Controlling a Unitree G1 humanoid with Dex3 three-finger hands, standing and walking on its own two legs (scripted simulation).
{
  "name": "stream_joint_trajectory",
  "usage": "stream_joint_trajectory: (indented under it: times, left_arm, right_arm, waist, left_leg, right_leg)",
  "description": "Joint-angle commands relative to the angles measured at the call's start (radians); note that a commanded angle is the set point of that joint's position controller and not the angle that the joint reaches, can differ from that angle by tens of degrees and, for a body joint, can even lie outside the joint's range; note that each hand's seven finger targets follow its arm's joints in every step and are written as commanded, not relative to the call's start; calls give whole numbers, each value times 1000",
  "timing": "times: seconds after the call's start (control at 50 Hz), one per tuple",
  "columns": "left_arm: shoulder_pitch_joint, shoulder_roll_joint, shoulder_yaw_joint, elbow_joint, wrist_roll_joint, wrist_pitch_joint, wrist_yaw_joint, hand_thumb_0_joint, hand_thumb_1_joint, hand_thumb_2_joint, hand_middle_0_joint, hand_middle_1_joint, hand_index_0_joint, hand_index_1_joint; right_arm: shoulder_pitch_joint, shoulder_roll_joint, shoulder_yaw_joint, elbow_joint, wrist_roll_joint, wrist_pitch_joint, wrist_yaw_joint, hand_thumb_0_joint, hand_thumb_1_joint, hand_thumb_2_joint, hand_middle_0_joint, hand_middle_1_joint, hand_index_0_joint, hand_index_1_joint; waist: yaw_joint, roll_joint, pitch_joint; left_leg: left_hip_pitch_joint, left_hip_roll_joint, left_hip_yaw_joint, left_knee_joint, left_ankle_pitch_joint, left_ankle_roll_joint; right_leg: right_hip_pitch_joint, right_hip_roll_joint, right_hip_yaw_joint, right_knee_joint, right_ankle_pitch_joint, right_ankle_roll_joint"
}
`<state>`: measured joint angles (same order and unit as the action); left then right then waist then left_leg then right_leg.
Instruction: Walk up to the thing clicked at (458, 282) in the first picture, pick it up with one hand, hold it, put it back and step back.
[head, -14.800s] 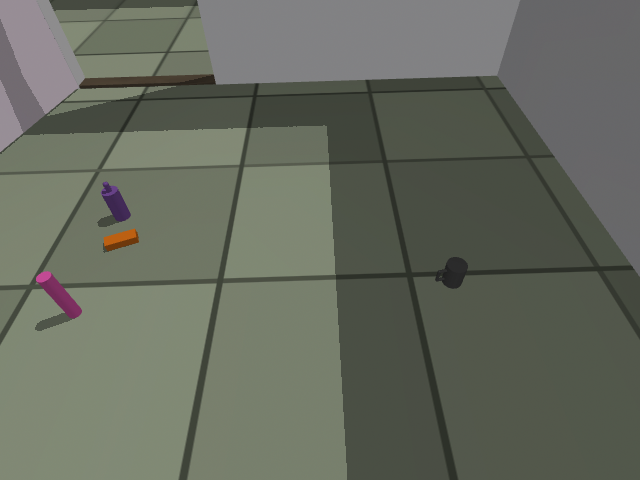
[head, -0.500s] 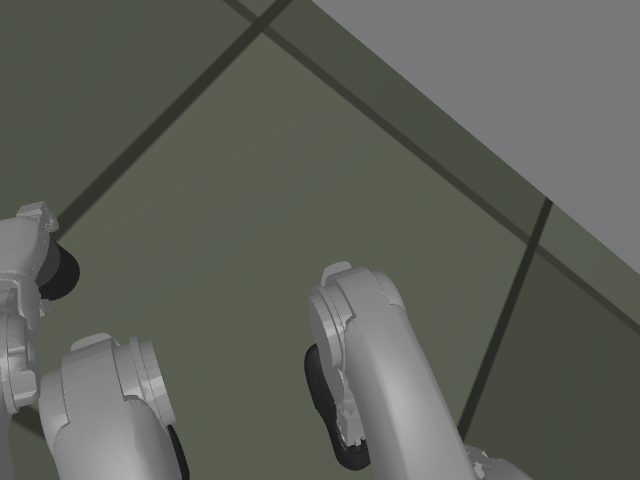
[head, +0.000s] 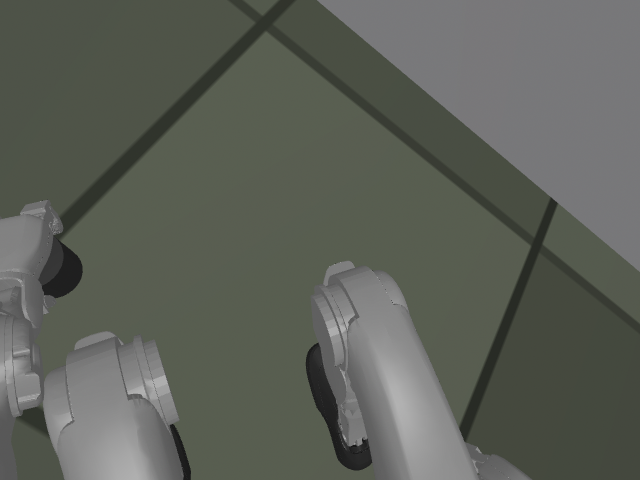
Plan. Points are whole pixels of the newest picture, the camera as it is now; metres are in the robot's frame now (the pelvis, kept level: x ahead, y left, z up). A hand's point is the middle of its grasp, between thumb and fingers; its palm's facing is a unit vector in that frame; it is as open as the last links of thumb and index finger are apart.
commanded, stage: settle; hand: left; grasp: from above
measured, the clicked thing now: (32, 277) +0.41 +0.27 -0.25
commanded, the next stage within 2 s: lift in 0.72 s
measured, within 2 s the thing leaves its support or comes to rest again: leaves its support in 0.18 s
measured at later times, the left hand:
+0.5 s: hand out of the picture +0.41 +0.27 -0.14, palm faces -0.45 -0.10 -0.89, open 10.4 cm
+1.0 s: hand out of the picture +0.40 +0.27 -0.08, palm faces -0.44 -0.10 -0.89, open 10.3 cm
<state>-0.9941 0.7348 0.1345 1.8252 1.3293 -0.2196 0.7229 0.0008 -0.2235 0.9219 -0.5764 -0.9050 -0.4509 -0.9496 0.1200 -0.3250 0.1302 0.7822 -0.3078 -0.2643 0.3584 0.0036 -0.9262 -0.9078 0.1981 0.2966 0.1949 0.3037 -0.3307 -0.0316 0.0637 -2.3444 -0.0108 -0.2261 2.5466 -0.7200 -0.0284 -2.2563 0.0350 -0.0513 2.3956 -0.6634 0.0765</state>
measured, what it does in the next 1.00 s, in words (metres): rises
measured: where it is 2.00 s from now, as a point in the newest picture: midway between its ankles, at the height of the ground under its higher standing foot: (266, 468)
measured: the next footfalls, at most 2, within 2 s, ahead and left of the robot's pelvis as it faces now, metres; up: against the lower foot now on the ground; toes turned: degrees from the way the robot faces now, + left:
none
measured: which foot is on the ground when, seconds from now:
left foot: down 0.00-1.00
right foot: down 0.00-1.00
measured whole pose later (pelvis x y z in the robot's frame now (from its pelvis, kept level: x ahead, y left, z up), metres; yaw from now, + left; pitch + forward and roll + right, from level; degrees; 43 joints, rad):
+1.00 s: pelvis +0.00 -0.01 +0.07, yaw +6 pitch +35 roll -6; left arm -0.83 0.52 0.00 1.31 1.17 -0.10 0.37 0.01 -0.12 0.68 -0.68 -0.81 -0.63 -0.80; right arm 0.16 -0.29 -0.02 0.77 -0.11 -0.05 0.13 0.01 -0.93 -0.91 0.20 0.30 0.20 0.30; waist -0.18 0.04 -0.13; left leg -2.19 0.00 -0.13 2.26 -0.68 -0.04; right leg -2.15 -0.01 0.00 2.19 -0.65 0.06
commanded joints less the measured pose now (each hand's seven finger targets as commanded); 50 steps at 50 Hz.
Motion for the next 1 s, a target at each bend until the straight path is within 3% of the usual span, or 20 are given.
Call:
stream_joint_trajectory:
  times: [0.0,0.02,0.04,0.1,0.12,0.2,0.24,0.26,0.3,0.38,0.44,0.48,0.54,0.6,0.68,0.74,0.8,0.82,0.84,0.98]
  left_arm:
    - [-249,192,9,-192,-35,19,32,0,164,974,-606,-1032,-622,-1017]
    - [-268,177,3,-257,-37,16,31,0,142,949,-582,-1026,-601,-1008]
    - [-246,181,10,-224,-35,23,26,0,110,882,-548,-1004,-574,-979]
    - [-230,126,-17,-325,-56,30,9,0,89,866,-529,-1001,-558,-973]
    - [-245,121,-23,-344,-65,32,5,0,83,884,-530,-1006,-556,-981]
    - [-176,107,-11,-515,-101,74,-19,0,131,903,-588,-984,-607,-966]
    - [-177,24,-69,-485,-104,103,-47,0,138,857,-590,-958,-613,-936]
    - [-205,58,-51,-548,-109,109,-58,0,138,867,-596,-948,-615,-930]
    - [-186,45,-57,-556,-118,130,-90,0,173,871,-639,-922,-653,-911]
    - [-163,-61,-118,-488,-139,151,-169,0,284,883,-727,-924,-740,-913]
    - [-175,-23,-105,-581,-169,140,-217,0,353,950,-802,-944,-806,-943]
    - [-156,-55,-131,-543,-166,133,-256,0,426,996,-860,-961,-861,-964]
    - [-192,-11,-116,-615,-167,107,-280,0,456,1021,-896,-953,-893,-961]
    - [-198,-10,-116,-596,-155,89,-285,0,490,1024,-932,-921,-924,-935]
    - [-231,12,-110,-630,-136,70,-280,0,506,1017,-944,-889,-932,-905]
    - [-228,54,-82,-652,-136,71,-261,0,505,1015,-943,-878,-930,-895]
    - [-219,31,-103,-620,-135,83,-262,0,573,1007,-1001,-938,-1005,-937]
    - [-231,36,-99,-645,-138,87,-261,0,493,1039,-921,-858,-925,-857]
    - [-209,34,-103,-638,-142,94,-265,0,532,990,-975,-914,-976,-916]
    - [-166,47,-108,-746,-202,136,-347,0,463,1045,-906,-920,-898,-930]
  right_arm:
    - [189,-299,-108,-9,19,10,-9,0,-927,-909,199,300,199,300]
    - [187,-293,-115,-13,24,11,-6,0,-928,-909,199,300,199,300]
    - [191,-291,-118,-5,27,11,-4,0,-929,-910,199,300,199,300]
    - [188,-274,-140,4,51,25,-4,0,-927,-909,199,300,199,300]
    - [187,-272,-146,11,56,25,-4,0,-927,-909,199,300,199,300]
    - [188,-262,-185,8,105,54,-11,0,-925,-910,199,300,199,300]
    - [177,-243,-190,18,123,68,-12,0,-926,-910,199,300,199,300]
    - [185,-246,-198,19,133,79,-18,0,-924,-909,199,300,199,300]
    - [199,-238,-210,20,147,96,-30,0,-926,-910,199,300,199,300]
    - [211,-218,-221,26,159,121,-54,0,-928,-911,199,300,199,300]
    - [212,-208,-225,9,174,140,-83,0,-933,-914,199,300,199,300]
    - [208,-204,-230,2,183,149,-98,0,-933,-914,199,300,199,300]
    - [203,-191,-225,-16,184,164,-127,0,-931,-913,199,300,199,300]
    - [202,-182,-220,-24,186,174,-154,0,-928,-911,199,300,199,300]
    - [203,-178,-219,-30,180,177,-184,0,-923,-909,199,300,199,300]
    - [199,-177,-213,-31,178,185,-205,0,-921,-907,199,300,199,300]
    - [204,-174,-211,-32,179,188,-221,0,-942,-916,199,300,199,300]
    - [205,-176,-213,-33,181,190,-225,0,-897,-897,201,300,200,300]
    - [204,-172,-211,-36,182,191,-228,0,-941,-916,199,300,199,300]
    - [210,-174,-224,-61,215,215,-255,0,-928,-911,200,300,200,300]
  waist:
    - [-16,356,-663]
    - [-6,394,-703]
    - [-21,366,-683]
    - [17,422,-736]
    - [8,417,-726]
    - [85,477,-870]
    - [58,428,-798]
    - [76,424,-840]
    - [95,408,-868]
    - [70,302,-790]
    - [117,287,-864]
    - [95,232,-812]
    - [116,244,-863]
    - [106,184,-823]
    - [113,219,-849]
    - [134,233,-884]
    - [123,221,-869]
    - [128,241,-872]
    - [135,260,-874]
    - [158,254,-909]
  left_leg:
    - [450,-4,138,-287,143,40]
    - [480,-3,139,-291,161,37]
    - [479,-2,138,-283,160,38]
    - [516,-5,154,-315,165,33]
    - [506,-2,154,-314,143,34]
    - [598,-3,169,-380,194,27]
    - [564,-1,177,-384,181,30]
    - [575,-4,176,-396,197,32]
    - [595,-4,182,-403,231,35]
    - [575,-7,178,-425,229,41]
    - [582,-17,197,-456,233,49]
    - [561,-15,192,-461,206,51]
    - [577,-21,207,-466,219,51]
    - [530,-21,216,-466,194,58]
    - [583,-18,224,-478,188,51]
    - [584,-20,231,-489,187,52]
    - [589,-14,228,-494,180,52]
    - [587,-15,226,-504,171,51]
    - [599,-15,228,-518,173,48]
    - [639,-18,226,-576,160,51]
  right_leg:
    - [331,24,-158,-215,183,-103]
    - [317,22,-164,-212,201,-105]
    - [307,19,-170,-205,208,-104]
    - [298,18,-157,-223,204,-109]
    - [289,16,-156,-229,189,-110]
    - [312,7,-136,-250,224,-119]
    - [279,9,-132,-257,224,-118]
    - [294,9,-126,-264,235,-119]
    - [318,2,-113,-281,262,-118]
    - [320,2,-108,-313,258,-115]
    - [413,-7,-84,-358,253,-114]
    - [402,-3,-89,-363,229,-115]
    - [455,-8,-73,-382,235,-115]
    - [465,-7,-65,-405,213,-109]
    - [466,-10,-62,-415,197,-112]
    - [485,-14,-52,-430,189,-110]
    - [481,-11,-55,-437,182,-111]
    - [466,-13,-57,-435,171,-114]
    - [482,-11,-56,-435,170,-116]
    - [532,-11,-55,-481,151,-117]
